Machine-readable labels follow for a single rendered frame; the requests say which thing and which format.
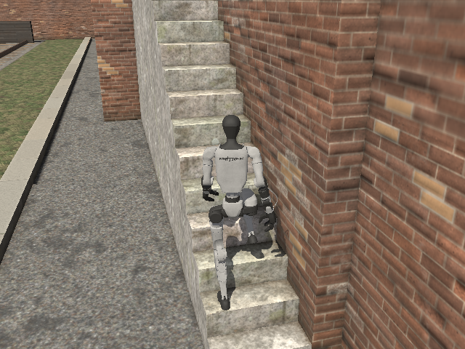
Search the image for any left robot hand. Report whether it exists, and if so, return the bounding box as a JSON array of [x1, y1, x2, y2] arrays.
[[203, 190, 219, 201]]

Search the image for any left robot forearm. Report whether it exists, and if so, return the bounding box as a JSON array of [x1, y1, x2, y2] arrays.
[[201, 176, 211, 194]]

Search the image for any right robot forearm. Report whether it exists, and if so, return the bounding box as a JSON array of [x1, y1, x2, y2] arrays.
[[258, 177, 274, 214]]

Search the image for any left robot upper arm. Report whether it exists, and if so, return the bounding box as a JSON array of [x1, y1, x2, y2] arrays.
[[202, 146, 217, 185]]

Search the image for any humanoid robot head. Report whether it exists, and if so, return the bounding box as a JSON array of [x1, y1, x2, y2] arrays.
[[219, 115, 244, 150]]

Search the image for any right robot hand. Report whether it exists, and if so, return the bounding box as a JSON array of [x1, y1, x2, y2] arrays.
[[259, 211, 276, 232]]

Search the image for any right robot upper arm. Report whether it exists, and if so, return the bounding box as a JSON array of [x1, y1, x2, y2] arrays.
[[246, 146, 265, 188]]

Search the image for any robot right shin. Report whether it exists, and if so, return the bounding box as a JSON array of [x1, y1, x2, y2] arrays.
[[243, 214, 254, 237]]

